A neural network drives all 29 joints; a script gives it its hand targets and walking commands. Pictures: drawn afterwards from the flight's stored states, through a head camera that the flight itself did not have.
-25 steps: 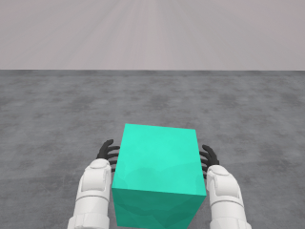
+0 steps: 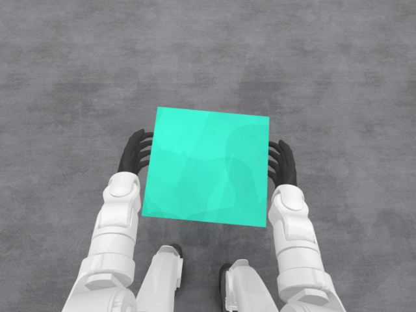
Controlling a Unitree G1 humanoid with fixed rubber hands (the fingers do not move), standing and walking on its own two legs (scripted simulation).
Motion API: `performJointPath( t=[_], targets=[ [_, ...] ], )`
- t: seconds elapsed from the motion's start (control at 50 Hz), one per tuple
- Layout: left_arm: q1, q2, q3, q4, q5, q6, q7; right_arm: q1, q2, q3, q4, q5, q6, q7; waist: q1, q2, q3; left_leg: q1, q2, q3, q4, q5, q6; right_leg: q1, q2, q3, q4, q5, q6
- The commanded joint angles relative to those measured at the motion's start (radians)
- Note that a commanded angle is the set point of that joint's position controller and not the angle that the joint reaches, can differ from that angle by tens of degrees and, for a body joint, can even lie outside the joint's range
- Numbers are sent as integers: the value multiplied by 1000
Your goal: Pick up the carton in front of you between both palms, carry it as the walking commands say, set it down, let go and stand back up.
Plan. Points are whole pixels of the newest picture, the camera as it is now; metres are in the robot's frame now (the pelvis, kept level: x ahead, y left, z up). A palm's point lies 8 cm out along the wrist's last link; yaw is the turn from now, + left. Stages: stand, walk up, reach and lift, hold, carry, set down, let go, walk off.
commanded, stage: set down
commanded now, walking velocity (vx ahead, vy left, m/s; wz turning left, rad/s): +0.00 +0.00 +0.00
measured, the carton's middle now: (207, 175) +0.39 +0.02 -0.16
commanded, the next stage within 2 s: none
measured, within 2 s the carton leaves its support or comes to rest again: rests again in 1.70 s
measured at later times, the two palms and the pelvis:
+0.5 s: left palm (139, 158) +0.44 +0.19 -0.22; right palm (258, 172) +0.42 -0.10 -0.21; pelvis -0.03 +0.01 -0.13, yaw -3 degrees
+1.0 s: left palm (150, 158) +0.48 +0.20 -0.38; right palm (244, 169) +0.47 -0.10 -0.37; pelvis -0.05 +0.01 -0.24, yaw -4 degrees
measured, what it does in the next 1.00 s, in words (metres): lowers itself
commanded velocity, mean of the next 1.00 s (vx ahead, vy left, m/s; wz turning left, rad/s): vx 0.00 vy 0.00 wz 0.00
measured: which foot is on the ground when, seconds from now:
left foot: down 0.00-1.00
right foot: down 0.00-1.00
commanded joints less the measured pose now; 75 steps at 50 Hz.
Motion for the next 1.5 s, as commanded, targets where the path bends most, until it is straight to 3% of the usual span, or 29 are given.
performJointPath(
  t=[0.0,0.1,0.22,0.36,0.56,0.78,0.82,0.9,1.06,1.26,1.3,1.4,1.48],
  targets=[
    [-480,-747,-514,-3,-87,-45,-163,-523,797,582,-38,87,-43,116,30,41,-1056,537,-118,-20,163,498,9,27,100,38,34,409,57],
    [-577,-735,-415,87,-62,9,-193,-625,836,500,36,59,20,123,47,14,-890,252,-124,16,204,212,15,-75,111,24,75,189,61],
    [-722,-729,-335,151,-31,53,-221,-761,838,409,90,31,61,136,53,20,-885,103,-125,36,303,117,21,-227,122,7,168,76,62],
    [-844,-749,-347,166,-41,84,-214,-902,807,379,88,49,78,143,43,60,-1014,72,-126,38,427,145,5,-406,145,-37,322,57,57],
    [-1005,-790,-427,148,-107,127,-167,-1117,746,400,56,118,104,178,35,121,-1175,140,-115,-6,570,178,-24,-696,159,-97,529,-1,48],
    [-1137,-747,-427,185,-142,158,-152,-1259,689,340,110,140,140,225,32,148,-1150,132,-104,-50,709,196,-26,-982,150,-127,696,-45,45],
    [-1169,-715,-408,203,-137,155,-158,-1289,678,323,124,140,145,224,35,136,-1112,37,-104,-32,735,147,-21,-969,145,-123,717,-54,44],
    [-1226,-675,-413,190,-162,149,-175,-1341,683,350,105,170,146,204,42,112,-1153,-36,-103,11,808,206,-17,-909,145,-127,756,-9,51],
    [-1332,-545,-407,226,-196,132,-222,-1455,640,389,118,217,138,153,73,61,-1117,-268,-83,69,929,157,-6,-747,138,-112,841,40,58],
    [-1461,-461,-449,242,-282,117,-237,-1629,581,480,66,320,105,127,107,48,-1170,-241,-59,67,1055,264,5,-666,135,-118,967,117,55],
    [-1488,-469,-463,218,-311,114,-238,-1650,592,508,53,338,102,123,111,20,-1189,-239,-62,62,1065,299,9,-641,136,-122,991,147,53],
    [-1403,-515,-441,299,-311,118,-241,-1609,603,498,94,341,95,138,107,28,-1080,-115,-63,20,1100,393,20,-844,138,-138,1006,78,51],
    [-1355,-547,-398,376,-264,120,-253,-1556,586,420,160,299,96,167,87,54,-901,-172,-67,4,1112,334,24,-1000,138,-137,1012,2,44]
  ],
)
